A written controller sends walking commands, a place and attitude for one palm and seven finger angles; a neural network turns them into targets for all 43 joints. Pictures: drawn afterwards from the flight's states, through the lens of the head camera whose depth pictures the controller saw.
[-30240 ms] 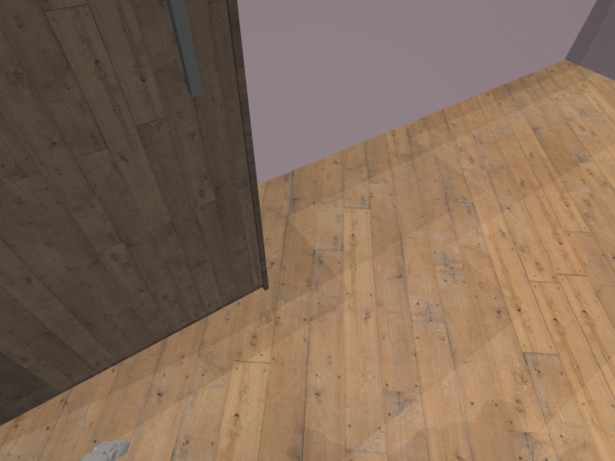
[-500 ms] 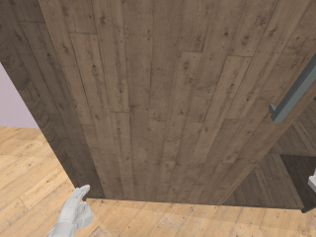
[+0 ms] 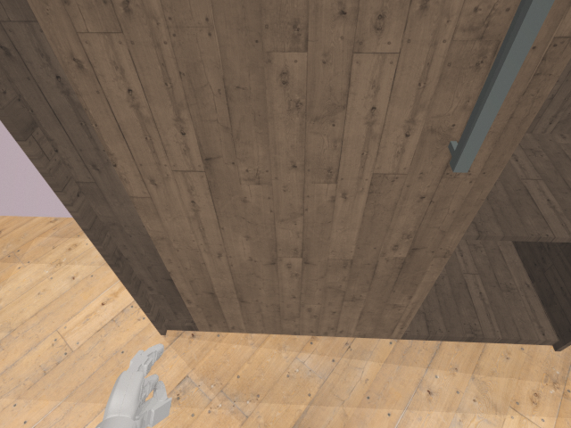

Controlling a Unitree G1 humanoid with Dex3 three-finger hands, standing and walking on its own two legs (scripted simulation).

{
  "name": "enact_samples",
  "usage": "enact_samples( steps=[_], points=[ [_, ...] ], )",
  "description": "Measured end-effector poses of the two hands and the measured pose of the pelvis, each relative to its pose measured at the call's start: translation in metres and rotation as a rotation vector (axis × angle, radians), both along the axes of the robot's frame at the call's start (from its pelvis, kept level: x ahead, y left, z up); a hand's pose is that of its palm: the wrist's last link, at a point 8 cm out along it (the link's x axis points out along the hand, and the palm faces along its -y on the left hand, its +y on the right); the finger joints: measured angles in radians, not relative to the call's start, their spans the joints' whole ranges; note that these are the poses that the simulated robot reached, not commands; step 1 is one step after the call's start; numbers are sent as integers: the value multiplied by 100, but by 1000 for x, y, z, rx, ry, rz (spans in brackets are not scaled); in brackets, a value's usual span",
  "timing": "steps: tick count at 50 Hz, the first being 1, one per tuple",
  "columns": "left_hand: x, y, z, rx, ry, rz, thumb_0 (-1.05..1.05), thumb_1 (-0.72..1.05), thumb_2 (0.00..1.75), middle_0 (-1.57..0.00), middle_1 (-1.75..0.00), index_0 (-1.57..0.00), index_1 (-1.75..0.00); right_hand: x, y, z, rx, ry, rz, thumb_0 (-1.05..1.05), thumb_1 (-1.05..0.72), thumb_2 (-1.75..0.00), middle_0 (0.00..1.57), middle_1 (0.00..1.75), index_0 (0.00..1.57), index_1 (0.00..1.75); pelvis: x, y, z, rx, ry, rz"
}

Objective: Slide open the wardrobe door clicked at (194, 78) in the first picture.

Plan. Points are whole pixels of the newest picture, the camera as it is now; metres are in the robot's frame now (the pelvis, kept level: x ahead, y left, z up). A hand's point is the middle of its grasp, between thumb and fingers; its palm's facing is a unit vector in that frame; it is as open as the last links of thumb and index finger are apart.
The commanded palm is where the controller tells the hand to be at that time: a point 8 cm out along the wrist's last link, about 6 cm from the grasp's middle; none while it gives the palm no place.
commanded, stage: step back with the hand held close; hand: right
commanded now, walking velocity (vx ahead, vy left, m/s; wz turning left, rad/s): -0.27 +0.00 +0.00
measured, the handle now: (491, 79) +0.50 -0.25 +0.25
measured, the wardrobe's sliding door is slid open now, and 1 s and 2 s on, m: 0.54 0.54 0.54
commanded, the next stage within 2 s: stop stepping back and stand still in 0.48 s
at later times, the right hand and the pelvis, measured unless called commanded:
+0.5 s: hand out of the picture +0.08 -0.37 +0.18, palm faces +0.44 +0.84 -0.31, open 7.4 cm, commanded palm +0.04 -0.40 +0.18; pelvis -0.11 -0.11 -0.03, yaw +3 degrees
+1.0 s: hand out of the picture -0.07 -0.54 +0.17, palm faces +0.43 +0.86 -0.28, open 7.4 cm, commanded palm -0.15 -0.56 +0.18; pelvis -0.31 -0.27 -0.02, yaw +4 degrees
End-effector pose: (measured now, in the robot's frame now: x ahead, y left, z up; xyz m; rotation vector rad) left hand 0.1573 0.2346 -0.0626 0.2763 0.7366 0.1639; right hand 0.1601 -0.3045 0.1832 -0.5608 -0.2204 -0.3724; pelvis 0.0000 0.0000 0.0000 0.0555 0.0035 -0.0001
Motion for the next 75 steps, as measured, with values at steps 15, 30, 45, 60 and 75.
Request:
enact_samples(
  steps=[15,30,45,60,75],
  points=[
    [-36,-63,5,44,-56,-55,2,91,90,-20,-30,-20,-30,-53,-58,-8,68,-168,26,2,-89,-89,22,30,21,30,-57,-53,-12,77,-55,-11],
    [-139,-163,-3,38,-71,-43,1,91,90,-20,-30,-20,-30,-127,-147,-7,85,-362,134,1,-89,-89,22,30,21,30,-159,-145,-29,65,-93,34],
    [-306,-240,-31,29,34,69,2,90,90,-20,-30,-20,-30,-250,-260,8,20,-383,67,1,-89,-89,22,30,21,30,-272,-254,-39,25,-41,53],
    [-398,-308,-3,-79,88,51,2,90,90,-20,-30,-20,-30,-351,-276,43,-88,-122,105,1,-89,-89,22,30,21,30,-344,-284,14,2,-17,27],
    [-375,-316,-13,-15,-76,75,2,91,90,-20,-30,-20,-30,-352,-310,1,49,-187,54,2,-89,-90,21,30,20,30,-371,-324,-20,-74,-59,35]
  ],
)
